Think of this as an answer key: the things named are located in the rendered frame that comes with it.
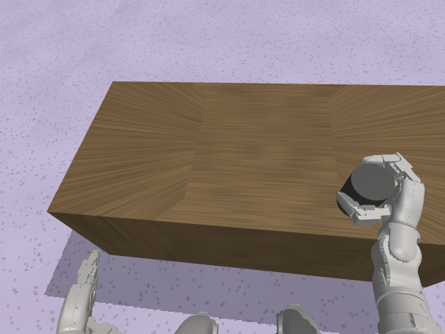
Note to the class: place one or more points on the can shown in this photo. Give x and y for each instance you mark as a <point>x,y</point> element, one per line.
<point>369,184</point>

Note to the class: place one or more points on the left robot hand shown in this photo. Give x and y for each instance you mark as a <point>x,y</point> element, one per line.
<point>76,312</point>

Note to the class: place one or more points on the right robot hand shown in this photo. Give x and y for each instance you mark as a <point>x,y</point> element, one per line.
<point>404,206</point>

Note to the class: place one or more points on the right robot arm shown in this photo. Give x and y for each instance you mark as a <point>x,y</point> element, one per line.
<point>399,297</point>

